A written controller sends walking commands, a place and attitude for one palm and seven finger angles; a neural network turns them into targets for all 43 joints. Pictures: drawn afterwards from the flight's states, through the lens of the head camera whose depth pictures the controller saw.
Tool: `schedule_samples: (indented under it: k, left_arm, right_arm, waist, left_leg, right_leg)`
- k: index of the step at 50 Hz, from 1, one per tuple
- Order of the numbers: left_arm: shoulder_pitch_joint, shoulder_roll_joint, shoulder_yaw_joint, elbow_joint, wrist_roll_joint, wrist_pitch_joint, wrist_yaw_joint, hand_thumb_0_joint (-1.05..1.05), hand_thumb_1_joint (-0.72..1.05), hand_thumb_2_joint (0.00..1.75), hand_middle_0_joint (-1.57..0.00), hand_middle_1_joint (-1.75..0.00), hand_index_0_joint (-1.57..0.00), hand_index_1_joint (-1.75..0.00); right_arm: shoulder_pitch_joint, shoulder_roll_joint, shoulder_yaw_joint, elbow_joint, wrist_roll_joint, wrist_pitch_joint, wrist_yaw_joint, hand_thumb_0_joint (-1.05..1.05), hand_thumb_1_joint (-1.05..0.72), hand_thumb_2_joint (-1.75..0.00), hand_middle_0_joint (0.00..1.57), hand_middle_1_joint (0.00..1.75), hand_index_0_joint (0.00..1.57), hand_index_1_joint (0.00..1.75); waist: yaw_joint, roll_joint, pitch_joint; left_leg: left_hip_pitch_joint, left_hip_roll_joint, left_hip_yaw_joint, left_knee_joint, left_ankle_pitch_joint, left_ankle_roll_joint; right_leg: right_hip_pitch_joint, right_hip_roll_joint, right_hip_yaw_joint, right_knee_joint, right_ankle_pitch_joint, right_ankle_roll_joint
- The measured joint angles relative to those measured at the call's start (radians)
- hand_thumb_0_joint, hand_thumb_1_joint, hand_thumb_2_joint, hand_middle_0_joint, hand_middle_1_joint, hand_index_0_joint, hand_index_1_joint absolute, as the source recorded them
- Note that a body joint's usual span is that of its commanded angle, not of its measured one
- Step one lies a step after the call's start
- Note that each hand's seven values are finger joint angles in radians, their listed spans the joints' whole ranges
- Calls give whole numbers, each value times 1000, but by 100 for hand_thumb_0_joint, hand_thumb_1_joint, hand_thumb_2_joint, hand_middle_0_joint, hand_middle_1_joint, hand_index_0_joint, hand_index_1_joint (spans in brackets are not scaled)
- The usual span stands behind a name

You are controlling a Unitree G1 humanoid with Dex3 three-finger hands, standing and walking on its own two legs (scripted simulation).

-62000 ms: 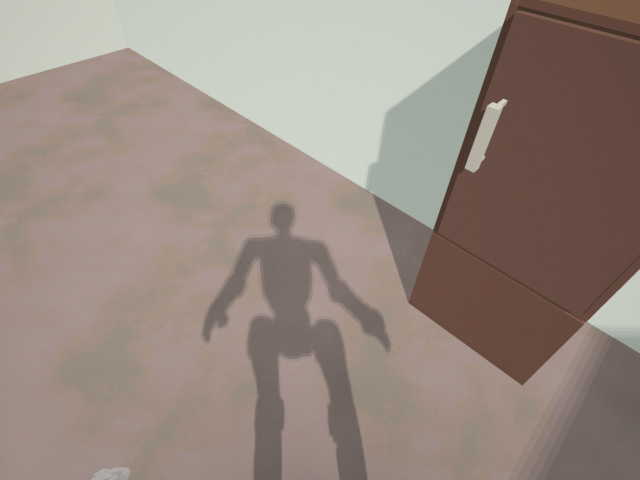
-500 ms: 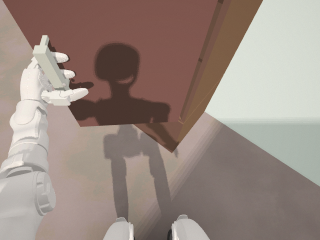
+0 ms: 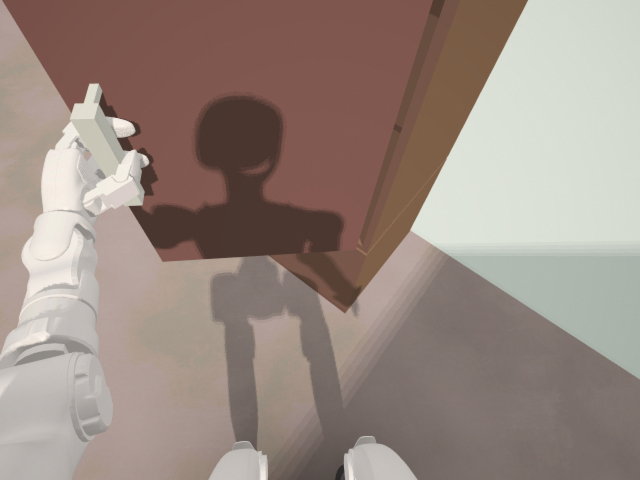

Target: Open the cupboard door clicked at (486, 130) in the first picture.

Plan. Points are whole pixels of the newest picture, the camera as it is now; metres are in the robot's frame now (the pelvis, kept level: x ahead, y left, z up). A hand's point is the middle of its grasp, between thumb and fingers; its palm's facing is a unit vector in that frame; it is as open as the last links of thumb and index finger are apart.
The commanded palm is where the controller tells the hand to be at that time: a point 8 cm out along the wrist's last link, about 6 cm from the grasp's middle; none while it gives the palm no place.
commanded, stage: pull the door open along its arc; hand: left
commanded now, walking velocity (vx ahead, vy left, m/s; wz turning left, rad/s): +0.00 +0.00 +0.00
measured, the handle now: (115, 149) +0.51 +0.25 +0.07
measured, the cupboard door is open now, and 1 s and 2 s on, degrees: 44 86 85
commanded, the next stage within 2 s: open thumb and fingers to let go in 0.92 s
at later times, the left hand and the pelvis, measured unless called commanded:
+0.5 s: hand (139, 254) +0.36 +0.19 +0.07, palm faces +0.06 -1.00 +0.03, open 6.3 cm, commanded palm +0.30 +0.24 +0.07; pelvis +0.02 +0.00 +0.02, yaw -1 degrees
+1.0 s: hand (242, 364) +0.24 +0.07 +0.08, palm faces +0.43 -0.90 +0.01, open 6.6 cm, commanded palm +0.19 +0.12 +0.07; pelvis +0.01 -0.04 +0.01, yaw +3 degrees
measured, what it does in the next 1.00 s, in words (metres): stands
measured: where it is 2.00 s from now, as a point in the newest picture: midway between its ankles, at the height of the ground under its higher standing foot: outside the picture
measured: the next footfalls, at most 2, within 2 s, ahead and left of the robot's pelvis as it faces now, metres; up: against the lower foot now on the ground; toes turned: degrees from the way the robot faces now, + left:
none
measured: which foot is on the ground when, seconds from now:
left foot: down 0.00-1.00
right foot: down 0.00-1.00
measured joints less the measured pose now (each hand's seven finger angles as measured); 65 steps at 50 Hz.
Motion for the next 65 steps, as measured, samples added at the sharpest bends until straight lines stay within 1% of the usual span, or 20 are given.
schedule_samples:
  k: [6, 13, 18, 22, 23, 25, 28, 30, 33, 38, 40, 41, 44, 46, 48, 51, 54, 59, 62, 65]
  left_arm:
    - [24, 2, 9, -22, -10, 3, -11, 1, 71, 78, -35, -135, -35, -135]
    - [175, -42, 2, -167, -51, 23, -17, 0, 70, 74, -34, -135, -34, -135]
    - [347, -99, -27, -336, -89, 35, -19, 0, 69, 72, -34, -135, -34, -135]
    - [504, -157, -75, -498, -117, 42, -10, 0, 68, 71, -32, -134, -32, -134]
    - [542, -175, -92, -542, -123, 48, 3, 1, 67, 71, -32, -133, -32, -133]
    - [614, -227, -135, -639, -123, 62, 71, 1, 67, 71, -32, -133, -32, -132]
    - [720, -318, -207, -784, -103, 77, 210, 2, 66, 72, -31, -133, -33, -130]
    - [786, -374, -261, -871, -71, 84, 302, 3, 66, 72, -30, -134, -34, -129]
    - [870, -438, -347, -974, -6, 96, 433, 3, 65, 72, -31, -134, -34, -129]
    - [974, -511, -474, -1092, 103, 138, 626, 3, 64, 72, -31, -131, -34, -130]
    - [1012, -531, -515, -1127, 143, 162, 684, 3, 64, 72, -31, -130, -34, -130]
    - [1033, -537, -531, -1143, 161, 173, 702, 3, 64, 72, -31, -129, -34, -131]
    - [1100, -543, -571, -1184, 195, 196, 725, 3, 63, 71, -31, -129, -34, -132]
    - [1146, -545, -591, -1208, 202, 201, 724, 3, 62, 70, -30, -128, -34, -132]
    - [1176, -544, -608, -1218, 204, 194, 726, 3, 62, 70, -30, -129, -35, -133]
    - [1176, -536, -621, -1212, 212, 174, 746, 3, 62, 71, -31, -129, -34, -133]
    - [1128, -539, -619, -1173, 226, 148, 772, 2, 64, 74, -32, -131, -34, -133]
    - [1070, -542, -592, -1123, 213, 131, 773, 1, 62, 77, -35, -132, -36, -133]
    - [1066, -536, -582, -1116, 200, 131, 765, 1, 54, 74, -35, -131, -37, -132]
    - [1060, -531, -574, -1103, 189, 126, 757, 1, 41, 69, -35, -130, -37, -130]
  right_arm:
    - [-5, -4, -2, -8, 2, 3, 0, 0, -90, -90, 20, 30, 20, 30]
    - [8, -1, -10, -33, 14, 12, 7, 0, -90, -90, 20, 30, 20, 30]
    - [5, 6, -14, -58, 23, 5, 15, 0, -90, -90, 20, 30, 20, 30]
    - [-13, 11, -18, -80, 27, -13, 23, 0, -90, -90, 20, 30, 20, 30]
    - [-18, 14, -21, -85, 27, -19, 24, 0, -90, -90, 20, 30, 20, 30]
    - [-34, 21, -28, -91, 23, -36, 30, 1, -90, -90, 20, 30, 20, 30]
    - [-69, 29, -32, -99, 11, -60, 44, 1, -90, -90, 20, 30, 20, 30]
    - [-94, 37, -31, -104, -1, -68, 54, 1, -90, -90, 20, 30, 20, 30]
    - [-131, 52, -25, -114, -21, -72, 65, 1, -90, -90, 20, 30, 20, 30]
    - [-170, 78, -9, -136, -50, -62, 73, 1, -90, -90, 20, 30, 20, 30]
    - [-173, 89, -3, -143, -59, -55, 73, 1, -90, -90, 20, 30, 20, 30]
    - [-172, 94, 0, -146, -63, -51, 72, 1, -90, -90, 20, 30, 20, 30]
    - [-162, 106, 10, -146, -71, -35, 65, 1, -90, -90, 20, 30, 20, 30]
    - [-152, 109, 13, -144, -73, -30, 60, 1, -90, -90, 20, 30, 20, 30]
    - [-142, 106, 13, -139, -77, -30, 54, 1, -90, -90, 20, 30, 20, 30]
    - [-134, 93, 6, -126, -85, -44, 46, 1, -90, -90, 20, 30, 20, 30]
    - [-137, 74, -6, -103, -92, -64, 37, 1, -90, -90, 20, 30, 20, 30]
    - [-140, 61, -26, -68, -88, -72, 23, 1, -90, -90, 20, 30, 20, 30]
    - [-134, 59, -30, -63, -84, -75, 17, 1, -90, -90, 20, 30, 20, 30]
    - [-134, 58, -29, -61, -83, -80, 12, 1, -90, -90, 20, 30, 20, 30]
  waist:
    - [0, 1, -1]
    - [15, 8, -16]
    - [29, 13, -28]
    - [44, 15, -36]
    - [51, 14, -38]
    - [66, 14, -39]
    - [85, 15, -36]
    - [96, 12, -35]
    - [109, 6, -29]
    - [120, 3, -26]
    - [121, 5, -29]
    - [121, 6, -31]
    - [118, 8, -39]
    - [114, 11, -41]
    - [110, 16, -40]
    - [108, 21, -34]
    - [113, 26, -24]
    - [125, 22, -17]
    - [124, 23, -16]
    - [121, 25, -14]
  left_leg:
    - [3, 3, 5, -3, -1, -2]
    - [52, 7, 22, -38, 0, -1]
    - [106, 6, 32, -72, 2, -1]
    - [147, 2, 37, -93, 3, -1]
    - [155, 1, 38, -97, 3, -1]
    - [171, -2, 39, -103, 4, -2]
    - [187, -9, 34, -104, 5, -3]
    - [193, -15, 30, -100, 4, -4]
    - [199, -21, 19, -89, 2, -8]
    - [204, -25, -2, -68, -2, -19]
    - [208, -25, -10, -64, -3, -24]
    - [212, -24, -13, -64, -4, -27]
    - [231, -20, -20, -72, -4, -36]
    - [245, -17, -24, -79, -4, -42]
    - [255, -15, -31, -82, -4, -47]
    - [247, -15, -44, -73, -3, -54]
    - [220, -17, -56, -53, -3, -58]
    - [202, -20, -57, -53, 7, -63]
    - [211, -22, -57, -68, 17, -60]
    - [219, -23, -58, -80, 24, -55]
  right_leg:
    - [-1, 3, 5, 1, 0, -2]
    - [37, 8, 22, -26, 3, -1]
    - [85, 8, 32, -54, 5, 0]
    - [122, 5, 36, -69, 3, 2]
    - [129, 4, 38, -71, 2, 2]
    - [143, 2, 38, -73, 1, 3]
    - [160, -6, 34, -69, -5, 3]
    - [166, -12, 29, -59, -11, 2]
    - [175, -18, 19, -40, -23, -3]
    - [184, -23, -2, -12, -40, -15]
    - [190, -23, -10, -5, -46, -20]
    - [194, -22, -13, -4, -48, -23]
    - [212, -18, -19, -7, -52, -33]
    - [226, -14, -24, -12, -54, -38]
    - [237, -12, -31, -14, -57, -43]
    - [233, -12, -43, -2, -63, -51]
    - [209, -15, -55, 21, -69, -57]
    - [185, -18, -56, 35, -68, -64]
    - [192, -19, -56, 24, -61, -66]
    - [201, -19, -57, 13, -55, -66]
